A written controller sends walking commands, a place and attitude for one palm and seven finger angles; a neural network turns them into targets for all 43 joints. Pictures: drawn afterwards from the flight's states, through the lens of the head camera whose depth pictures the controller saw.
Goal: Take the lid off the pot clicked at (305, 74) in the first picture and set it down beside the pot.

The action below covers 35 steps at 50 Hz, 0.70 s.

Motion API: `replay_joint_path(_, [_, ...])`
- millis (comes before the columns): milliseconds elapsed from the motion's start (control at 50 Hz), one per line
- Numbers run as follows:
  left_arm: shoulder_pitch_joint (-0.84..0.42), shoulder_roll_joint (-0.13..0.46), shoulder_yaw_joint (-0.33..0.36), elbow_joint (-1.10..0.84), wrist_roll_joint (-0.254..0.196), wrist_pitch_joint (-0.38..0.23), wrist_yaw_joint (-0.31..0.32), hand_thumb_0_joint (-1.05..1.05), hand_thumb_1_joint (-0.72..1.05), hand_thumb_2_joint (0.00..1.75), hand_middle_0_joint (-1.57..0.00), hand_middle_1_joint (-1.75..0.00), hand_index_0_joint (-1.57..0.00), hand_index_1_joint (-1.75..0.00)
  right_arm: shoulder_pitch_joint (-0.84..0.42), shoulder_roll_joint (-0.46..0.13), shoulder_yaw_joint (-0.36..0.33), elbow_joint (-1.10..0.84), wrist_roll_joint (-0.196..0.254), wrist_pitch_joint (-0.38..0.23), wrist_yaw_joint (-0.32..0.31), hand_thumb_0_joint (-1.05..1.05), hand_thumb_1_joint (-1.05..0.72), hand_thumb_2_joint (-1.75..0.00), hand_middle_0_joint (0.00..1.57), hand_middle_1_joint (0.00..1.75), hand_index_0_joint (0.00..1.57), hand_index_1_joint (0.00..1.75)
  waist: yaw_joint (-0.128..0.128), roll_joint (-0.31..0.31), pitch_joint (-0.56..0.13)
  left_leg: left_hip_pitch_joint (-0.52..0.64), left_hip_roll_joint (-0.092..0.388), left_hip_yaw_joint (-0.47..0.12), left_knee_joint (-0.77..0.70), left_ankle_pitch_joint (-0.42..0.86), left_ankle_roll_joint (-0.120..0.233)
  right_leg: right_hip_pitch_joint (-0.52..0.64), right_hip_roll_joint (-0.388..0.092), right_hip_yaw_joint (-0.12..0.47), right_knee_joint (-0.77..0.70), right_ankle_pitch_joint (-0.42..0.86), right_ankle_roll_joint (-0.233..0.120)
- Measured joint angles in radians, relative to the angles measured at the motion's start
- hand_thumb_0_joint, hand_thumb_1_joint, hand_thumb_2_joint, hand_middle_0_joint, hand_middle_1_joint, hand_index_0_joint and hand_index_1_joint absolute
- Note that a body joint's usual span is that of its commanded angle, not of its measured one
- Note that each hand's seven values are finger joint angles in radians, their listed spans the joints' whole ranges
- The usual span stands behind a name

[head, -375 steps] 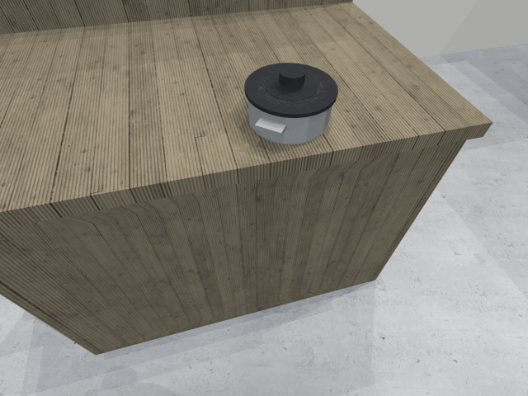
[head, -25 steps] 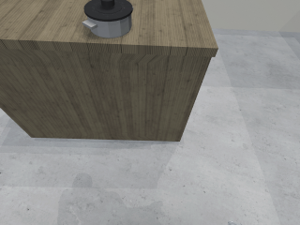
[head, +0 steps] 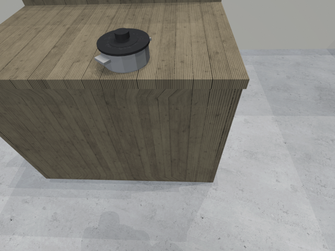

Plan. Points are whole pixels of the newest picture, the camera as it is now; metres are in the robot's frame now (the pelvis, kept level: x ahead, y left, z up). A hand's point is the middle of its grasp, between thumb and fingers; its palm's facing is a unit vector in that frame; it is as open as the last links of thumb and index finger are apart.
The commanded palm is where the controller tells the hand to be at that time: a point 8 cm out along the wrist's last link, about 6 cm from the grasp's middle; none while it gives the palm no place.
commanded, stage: take the last steps up to it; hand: left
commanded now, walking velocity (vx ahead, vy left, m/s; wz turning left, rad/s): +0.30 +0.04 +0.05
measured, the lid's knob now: (122, 34) +0.73 +0.18 +0.16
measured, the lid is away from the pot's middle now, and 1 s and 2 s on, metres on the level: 0.00 0.00 0.00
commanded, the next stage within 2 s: come to a stop and stand still in 0.42 s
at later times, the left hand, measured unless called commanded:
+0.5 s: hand out of the picture +0.15 +0.23 -0.17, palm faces +0.07 -0.98 -0.18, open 7.4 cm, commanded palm none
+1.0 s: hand (101, 194) +0.31 +0.24 -0.16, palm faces +0.02 -0.97 -0.23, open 7.3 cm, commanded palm none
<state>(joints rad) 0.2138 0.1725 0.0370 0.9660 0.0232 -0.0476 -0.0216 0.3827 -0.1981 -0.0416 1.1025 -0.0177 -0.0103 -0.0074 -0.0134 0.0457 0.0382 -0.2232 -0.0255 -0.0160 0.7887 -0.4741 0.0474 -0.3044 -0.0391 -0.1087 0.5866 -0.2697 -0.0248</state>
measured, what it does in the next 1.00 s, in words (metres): walks ahead: left foot, then right foot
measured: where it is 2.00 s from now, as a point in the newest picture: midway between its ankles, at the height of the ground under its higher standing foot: outside the picture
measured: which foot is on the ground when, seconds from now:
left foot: up 0.00-0.34, down 0.36-0.76, up 0.78-1.00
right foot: down 0.00-0.36, up 0.38-0.68, down 0.70-1.00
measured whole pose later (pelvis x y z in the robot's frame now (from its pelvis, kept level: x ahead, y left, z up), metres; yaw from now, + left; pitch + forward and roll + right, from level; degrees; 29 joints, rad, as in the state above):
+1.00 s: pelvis +0.23 +0.06 +0.01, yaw +0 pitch +1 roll +2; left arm 0.14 0.16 0.04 0.96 0.03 0.02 0.03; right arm 0.18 -0.17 -0.06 1.03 0.00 0.04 -0.03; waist 0.01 -0.01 0.10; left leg -0.32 -0.02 0.01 0.78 -0.50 -0.04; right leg -0.36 -0.07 -0.05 0.53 -0.18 -0.01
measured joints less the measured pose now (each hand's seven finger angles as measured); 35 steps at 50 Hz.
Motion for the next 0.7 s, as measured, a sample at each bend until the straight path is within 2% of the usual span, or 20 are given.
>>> replay_joint_path(40, [0.023,-0.015,0.0,0.001,-0.003,-0.008,0.01,0.0,0.91,0.9,-0.2,-0.3,-0.2,-0.3,-0.006,-0.003,-0.005,0.012,-0.004,0.011,0.009,0.01,-0.92,-0.9,0.2,0.3,0.2,0.3,0.006,0.003,-0.005,-0.104,0.018,0.017,0.187,0.029,0.002,0.04,0.006,-0.007,-0.039,-0.013,-0.007])
replay_joint_path(100, [0.068,-0.029,0.007,0.029,-0.002,-0.011,0.028,0.0,0.92,0.9,-0.2,-0.3,-0.2,-0.3,-0.026,-0.004,-0.014,-0.004,-0.008,0.01,0.018,0.01,-0.92,-0.9,0.2,0.3,0.2,0.3,0.001,-0.005,-0.017,-0.22,0.063,0.04,0.255,0.123,-0.018,0.109,0.006,-0.012,-0.129,0.004,0.001])
replay_joint_path(200, [0.131,-0.03,0.001,0.087,0.0,-0.015,0.023,0.0,0.93,0.9,-0.2,-0.3,-0.2,-0.3,-0.086,0.011,-0.02,-0.049,-0.005,-0.001,0.03,0.01,-0.92,-0.9,0.2,0.3,0.2,0.3,0.008,-0.029,-0.018,-0.297,0.115,0.068,0.081,0.234,-0.049,0.2,-0.006,-0.012,-0.224,0.001,0.015])
replay_joint_path(300, [0.176,-0.032,0.0,0.126,0.002,-0.011,0.02,0.0,0.92,0.9,-0.2,-0.3,-0.2,-0.3,-0.161,0.023,-0.014,-0.076,-0.002,-0.02,0.04,0.01,-0.92,-0.9,0.2,0.3,0.2,0.3,0.045,-0.045,-0.001,-0.25,0.102,0.096,-0.133,0.272,-0.044,0.264,-0.028,-0.01,-0.211,-0.068,0.053])
replay_joint_path(340, [0.199,-0.03,0.003,0.136,0.0,-0.005,0.021,0.0,0.91,0.9,-0.2,-0.3,-0.2,-0.3,-0.183,0.026,-0.008,-0.088,-0.004,-0.036,0.038,0.01,-0.91,-0.9,0.2,0.3,0.2,0.3,0.054,-0.052,0.003,-0.188,0.083,0.116,-0.225,0.294,-0.036,0.27,-0.042,-0.004,-0.146,-0.129,0.071])
replay_joint_path(360, [0.211,-0.031,0.004,0.139,-0.002,0.0,0.021,0.0,0.91,0.9,-0.2,-0.3,-0.2,-0.3,-0.193,0.025,-0.006,-0.096,-0.008,-0.048,0.034,0.01,-0.91,-0.9,0.2,0.3,0.2,0.3,0.054,-0.05,0.003,-0.166,0.081,0.115,-0.246,0.308,-0.022,0.246,-0.047,-0.002,-0.065,-0.171,0.067])
replay_joint_path(380, [0.206,-0.024,0.006,0.147,-0.006,0.01,0.022,0.0,0.91,0.9,-0.2,-0.3,-0.2,-0.3,-0.208,0.035,-0.006,-0.101,-0.011,-0.057,0.027,0.0,-0.91,-0.9,0.2,0.3,0.2,0.3,0.05,-0.067,0.012,-0.173,0.07,0.123,-0.206,0.289,-0.014,0.2,-0.059,0.016,0.066,-0.217,0.052])
replay_joint_path(420, [0.184,-0.013,0.006,0.153,-0.009,0.027,0.027,0.0,0.91,0.9,-0.2,-0.3,-0.2,-0.3,-0.222,0.05,0.002,-0.11,-0.01,-0.064,0.014,0.0,-0.91,-0.9,0.2,0.3,0.2,0.3,0.048,-0.084,0.023,-0.159,0.061,0.138,-0.169,0.244,-0.006,0.084,-0.047,0.059,0.348,-0.263,0.025])
replay_joint_path(460, [0.156,-0.005,0.008,0.148,-0.009,0.031,0.028,0.0,0.91,0.9,-0.2,-0.3,-0.2,-0.3,-0.216,0.063,0.008,-0.11,-0.009,-0.067,0.004,0.0,-0.91,-0.9,0.2,0.3,0.2,0.3,0.045,-0.086,0.021,-0.12,0.055,0.149,-0.202,0.235,-0.008,-0.024,-0.036,0.061,0.521,-0.23,0.016])
replay_joint_path(500, [0.122,-0.001,0.012,0.129,-0.006,0.032,0.027,0.01,0.91,0.9,-0.2,-0.3,-0.2,-0.3,-0.204,0.063,-0.005,-0.112,0.001,-0.074,-0.013,-0.01,-0.94,-0.9,0.2,0.3,0.2,0.3,0.041,-0.085,0.013,-0.076,0.045,0.158,-0.262,0.249,-0.008,-0.104,-0.04,0.052,0.553,-0.181,0.02])
replay_joint_path(540, [0.09,-0.002,0.014,0.1,-0.003,0.034,0.025,0.01,0.91,0.9,-0.2,-0.3,-0.2,-0.3,-0.189,0.05,-0.007,-0.105,0.0,-0.071,-0.016,-0.02,-0.95,-0.9,0.2,0.3,0.2,0.3,0.039,-0.08,0.002,-0.038,0.034,0.163,-0.317,0.261,-0.002,-0.151,-0.049,0.039,0.495,-0.142,0.028])
replay_joint_path(600, [0.041,-0.006,0.011,0.061,-0.001,0.036,0.03,0.0,0.92,0.9,-0.19,-0.3,-0.2,-0.3,-0.167,0.037,0.001,-0.085,-0.002,-0.056,-0.018,-0.02,-0.95,-0.9,0.2,0.3,0.2,0.3,0.034,-0.071,-0.006,0.004,0.021,0.16,-0.369,0.268,-0.003,-0.168,-0.055,0.035,0.332,-0.083,0.044])
replay_joint_path(680, [-0.006,0.001,0.001,0.039,-0.004,0.031,0.04,0.0,0.93,0.9,-0.19,-0.3,-0.2,-0.3,-0.148,0.042,0.011,-0.05,-0.001,-0.029,-0.025,-0.01,-0.94,-0.9,0.2,0.3,0.2,0.3,0.018,-0.066,0.005,0.03,0.015,0.146,-0.335,0.224,-0.021,-0.081,-0.045,0.041,0.06,0.042,0.055])
replay_joint_path(700, [-0.008,0.005,-0.003,0.037,-0.003,0.029,0.041,0.0,0.93,0.9,-0.19,-0.3,-0.2,-0.3,-0.144,0.047,0.012,-0.042,0.001,-0.021,-0.025,-0.01,-0.94,-0.9,0.2,0.3,0.2,0.3,0.017,-0.072,0.004,0.031,0.011,0.148,-0.311,0.202,-0.028,-0.051,-0.045,0.048,0.003,0.096,0.045])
